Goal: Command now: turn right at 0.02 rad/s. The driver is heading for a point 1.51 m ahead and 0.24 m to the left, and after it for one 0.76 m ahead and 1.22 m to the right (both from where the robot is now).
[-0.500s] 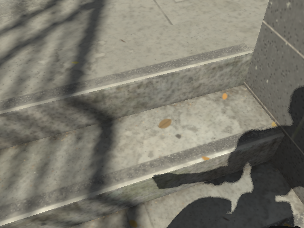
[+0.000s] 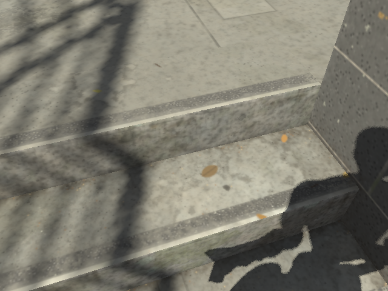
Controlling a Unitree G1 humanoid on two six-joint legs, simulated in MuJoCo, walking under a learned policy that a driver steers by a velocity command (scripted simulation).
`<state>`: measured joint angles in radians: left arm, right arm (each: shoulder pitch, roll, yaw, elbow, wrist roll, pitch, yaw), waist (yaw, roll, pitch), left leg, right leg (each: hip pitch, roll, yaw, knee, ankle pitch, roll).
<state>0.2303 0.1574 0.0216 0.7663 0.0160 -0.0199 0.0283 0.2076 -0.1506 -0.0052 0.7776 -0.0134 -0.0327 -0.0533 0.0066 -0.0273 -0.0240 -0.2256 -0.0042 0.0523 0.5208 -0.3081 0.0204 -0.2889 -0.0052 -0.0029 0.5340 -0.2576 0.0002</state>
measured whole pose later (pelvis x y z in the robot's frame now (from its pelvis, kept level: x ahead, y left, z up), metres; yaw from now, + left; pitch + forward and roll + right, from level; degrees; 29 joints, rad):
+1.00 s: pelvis +0.21 -0.01 +0.03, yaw +0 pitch +5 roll +3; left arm 0.55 0.07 -0.02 1.08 -0.04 -0.10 0.04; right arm -0.11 -0.01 0.09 0.60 0.01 -0.01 -0.02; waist 0.06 -0.03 -0.04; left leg -0.97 0.01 0.20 1.36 -0.48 0.17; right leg 0.09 -0.05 -0.07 0.19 -0.16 -0.07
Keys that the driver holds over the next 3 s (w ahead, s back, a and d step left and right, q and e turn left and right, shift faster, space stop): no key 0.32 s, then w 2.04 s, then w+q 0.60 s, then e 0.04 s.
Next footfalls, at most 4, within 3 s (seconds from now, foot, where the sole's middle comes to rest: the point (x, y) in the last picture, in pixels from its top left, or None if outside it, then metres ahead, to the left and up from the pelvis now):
1.00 left None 0.37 0.07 -0.60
1.50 right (226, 178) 0.75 -0.07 -0.42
1.96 left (161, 85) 0.98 0.14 -0.24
2.52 right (223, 30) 1.32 -0.08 -0.24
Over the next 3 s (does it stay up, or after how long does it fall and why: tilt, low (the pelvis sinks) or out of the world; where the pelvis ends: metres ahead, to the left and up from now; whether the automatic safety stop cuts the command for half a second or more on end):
stays up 1.36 0.07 0.53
